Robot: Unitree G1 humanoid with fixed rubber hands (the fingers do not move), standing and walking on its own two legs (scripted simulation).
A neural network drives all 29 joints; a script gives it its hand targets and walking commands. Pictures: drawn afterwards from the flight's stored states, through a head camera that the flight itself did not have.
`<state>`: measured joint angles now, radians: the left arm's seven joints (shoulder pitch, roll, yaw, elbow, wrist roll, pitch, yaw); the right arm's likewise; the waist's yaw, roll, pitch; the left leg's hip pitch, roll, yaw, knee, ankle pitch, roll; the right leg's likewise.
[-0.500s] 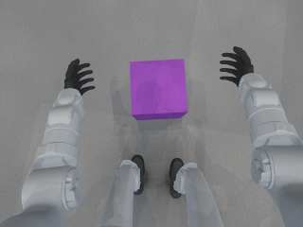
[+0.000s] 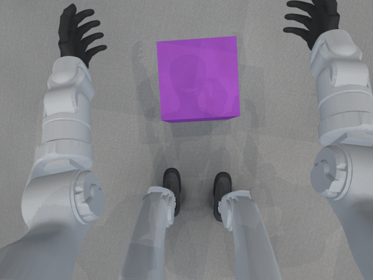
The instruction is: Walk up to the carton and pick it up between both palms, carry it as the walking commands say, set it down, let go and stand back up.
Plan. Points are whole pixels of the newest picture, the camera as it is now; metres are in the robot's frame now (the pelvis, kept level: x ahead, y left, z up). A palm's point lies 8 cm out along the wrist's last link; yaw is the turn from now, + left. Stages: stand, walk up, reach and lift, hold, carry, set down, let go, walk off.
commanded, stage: reach and lift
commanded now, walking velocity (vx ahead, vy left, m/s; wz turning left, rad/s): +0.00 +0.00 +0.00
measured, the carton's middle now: (197, 86) +0.54 +0.02 -0.53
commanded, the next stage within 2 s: none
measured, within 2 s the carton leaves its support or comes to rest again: neither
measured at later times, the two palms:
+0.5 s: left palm (112, 77) +0.50 +0.23 -0.27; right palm (284, 61) +0.55 -0.19 -0.27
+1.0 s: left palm (133, 89) +0.50 +0.22 -0.42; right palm (260, 78) +0.54 -0.18 -0.42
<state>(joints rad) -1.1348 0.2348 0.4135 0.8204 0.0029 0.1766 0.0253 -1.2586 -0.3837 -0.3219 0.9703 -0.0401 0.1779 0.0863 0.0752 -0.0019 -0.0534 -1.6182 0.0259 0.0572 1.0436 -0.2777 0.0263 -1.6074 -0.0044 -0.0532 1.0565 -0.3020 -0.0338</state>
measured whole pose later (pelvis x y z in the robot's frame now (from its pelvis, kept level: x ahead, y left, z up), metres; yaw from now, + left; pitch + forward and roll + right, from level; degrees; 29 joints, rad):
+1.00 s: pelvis -0.04 -0.01 -0.26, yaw +2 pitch +40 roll +2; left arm -1.49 0.37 0.20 1.13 -0.23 0.10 0.12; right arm -1.60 -0.48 -0.04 1.20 0.20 0.14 -0.06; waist 0.05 0.01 0.32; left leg -2.26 0.05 0.06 2.10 -0.54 0.04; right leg -2.26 -0.05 -0.06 2.14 -0.59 -0.08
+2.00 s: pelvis -0.05 +0.00 -0.29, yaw +1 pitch +33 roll +1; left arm -1.62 0.32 0.12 1.21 -0.25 0.06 0.16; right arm -1.73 -0.46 0.06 1.28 0.26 0.09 -0.08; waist 0.05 0.02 0.52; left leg -2.23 0.04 0.06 2.21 -0.56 0.05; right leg -2.23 -0.04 -0.04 2.24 -0.60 -0.07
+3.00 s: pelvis -0.04 +0.01 -0.28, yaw -1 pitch +35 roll +2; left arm -1.43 0.25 0.28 0.90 -0.12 0.29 0.16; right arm -1.55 -0.37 -0.17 1.03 0.05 0.27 -0.07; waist 0.07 -0.01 0.38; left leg -2.23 -0.02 0.03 2.22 -0.60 0.00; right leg -2.25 0.02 -0.01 2.23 -0.60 -0.03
